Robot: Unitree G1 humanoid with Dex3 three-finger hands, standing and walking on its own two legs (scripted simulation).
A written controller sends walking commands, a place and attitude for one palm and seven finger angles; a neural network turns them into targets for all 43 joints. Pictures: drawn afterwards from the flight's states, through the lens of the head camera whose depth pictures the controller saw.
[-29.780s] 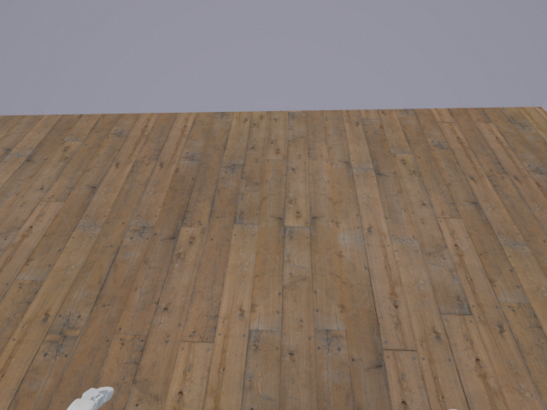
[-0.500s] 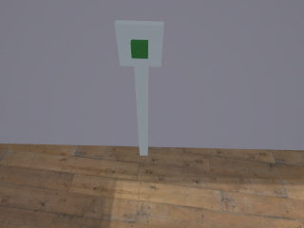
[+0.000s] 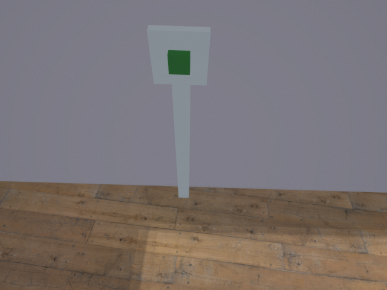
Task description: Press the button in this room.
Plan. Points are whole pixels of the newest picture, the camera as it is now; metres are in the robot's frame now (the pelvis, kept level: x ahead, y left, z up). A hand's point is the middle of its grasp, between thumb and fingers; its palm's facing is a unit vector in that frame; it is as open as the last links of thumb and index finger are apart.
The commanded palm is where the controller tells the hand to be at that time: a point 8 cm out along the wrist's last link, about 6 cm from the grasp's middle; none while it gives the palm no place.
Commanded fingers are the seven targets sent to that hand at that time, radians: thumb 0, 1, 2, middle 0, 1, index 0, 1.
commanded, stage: look at it before walking up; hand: left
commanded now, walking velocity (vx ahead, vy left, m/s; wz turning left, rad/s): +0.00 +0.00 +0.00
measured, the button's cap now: (179, 62) +0.66 +0.09 +0.12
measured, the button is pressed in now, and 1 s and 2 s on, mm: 0 0 0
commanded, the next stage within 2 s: take the last steps up to it in 0.36 s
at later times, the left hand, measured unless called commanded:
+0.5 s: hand out of the picture -0.02 +0.16 -0.18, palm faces +0.04 -0.98 -0.19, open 7.4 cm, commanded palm none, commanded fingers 0.00 0.90 0.90 -0.20 -0.30 -0.20 -0.30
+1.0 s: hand out of the picture +0.10 +0.10 -0.17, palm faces +0.08 -0.97 -0.25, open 7.3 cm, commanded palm none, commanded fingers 0.00 0.90 0.90 -0.20 -0.30 -0.20 -0.30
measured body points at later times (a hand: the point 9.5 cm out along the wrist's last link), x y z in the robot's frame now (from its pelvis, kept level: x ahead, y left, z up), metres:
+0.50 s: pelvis -0.01 -0.01 +0.00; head +0.01 +0.00 +0.45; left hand -0.02 +0.21 -0.16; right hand -0.02 -0.22 -0.16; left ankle -0.08 +0.09 -0.74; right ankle -0.02 -0.12 -0.74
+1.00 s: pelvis +0.09 -0.10 -0.01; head +0.13 -0.12 +0.44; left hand +0.09 +0.15 -0.15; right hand +0.03 -0.32 -0.18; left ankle -0.03 +0.05 -0.65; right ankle +0.09 -0.17 -0.74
